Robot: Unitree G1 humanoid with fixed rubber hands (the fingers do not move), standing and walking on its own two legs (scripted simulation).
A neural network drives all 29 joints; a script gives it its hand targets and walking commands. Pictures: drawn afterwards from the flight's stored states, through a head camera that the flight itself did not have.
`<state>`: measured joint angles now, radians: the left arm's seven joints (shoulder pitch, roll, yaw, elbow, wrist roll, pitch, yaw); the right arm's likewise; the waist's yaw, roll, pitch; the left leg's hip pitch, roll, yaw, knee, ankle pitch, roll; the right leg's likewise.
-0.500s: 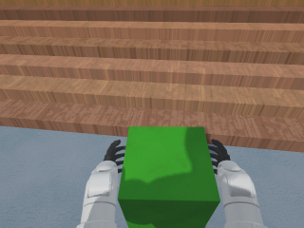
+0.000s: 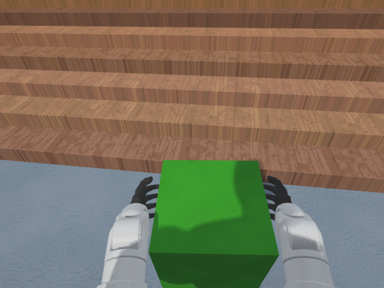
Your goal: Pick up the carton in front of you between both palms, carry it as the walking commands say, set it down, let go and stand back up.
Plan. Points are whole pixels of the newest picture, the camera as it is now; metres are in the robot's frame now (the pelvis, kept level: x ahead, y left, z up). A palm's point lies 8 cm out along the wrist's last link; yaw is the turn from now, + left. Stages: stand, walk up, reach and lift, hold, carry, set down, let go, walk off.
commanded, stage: hold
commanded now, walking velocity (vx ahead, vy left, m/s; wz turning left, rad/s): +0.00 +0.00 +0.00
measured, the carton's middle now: (209, 229) +0.28 +0.00 -0.02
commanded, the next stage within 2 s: carry in 0.20 s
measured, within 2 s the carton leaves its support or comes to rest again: neither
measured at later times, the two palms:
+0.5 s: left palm (156, 182) +0.34 +0.12 +0.07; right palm (293, 187) +0.33 -0.18 +0.07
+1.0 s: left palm (177, 114) +0.60 +0.09 +0.08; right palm (277, 118) +0.58 -0.21 +0.08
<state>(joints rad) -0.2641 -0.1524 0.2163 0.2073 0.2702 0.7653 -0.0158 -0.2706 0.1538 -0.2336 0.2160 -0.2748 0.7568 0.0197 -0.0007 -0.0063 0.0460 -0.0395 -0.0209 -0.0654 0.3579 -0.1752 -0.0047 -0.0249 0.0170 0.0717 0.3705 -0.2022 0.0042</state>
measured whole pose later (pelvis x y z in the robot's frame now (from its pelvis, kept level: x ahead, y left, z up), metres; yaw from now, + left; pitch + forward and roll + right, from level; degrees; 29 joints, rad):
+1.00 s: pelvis +0.32 -0.04 -0.01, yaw -3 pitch +5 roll -1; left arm -0.19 -0.14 0.13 -0.35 0.10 1.24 0.09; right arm -0.20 0.14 -0.13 -0.34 -0.10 1.24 -0.10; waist -0.03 0.02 -0.11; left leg 0.03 0.07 0.19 0.30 -0.39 -0.03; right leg -0.54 -0.06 -0.20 0.53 -0.13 -0.01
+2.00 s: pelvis +0.97 -0.07 -0.03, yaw +0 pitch +9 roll +0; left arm -0.79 -0.03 0.32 -0.14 0.08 1.33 0.13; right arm -0.80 0.06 -0.28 -0.07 -0.07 1.27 -0.14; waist -0.11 0.01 -0.01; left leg -0.11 -0.01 0.11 0.49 -0.49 0.06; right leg -0.87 -0.02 -0.06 1.49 -0.49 -0.10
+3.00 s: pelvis +2.31 -0.28 +0.59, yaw +7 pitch +5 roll +4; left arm -0.53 -0.09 0.21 -0.26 0.04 1.08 0.11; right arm -0.46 0.16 -0.24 -0.39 -0.09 1.04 -0.09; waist 0.15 -0.12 0.12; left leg -0.32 -0.16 -0.04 1.63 -0.42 0.08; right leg -0.43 0.23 -0.06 0.72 -0.32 -0.24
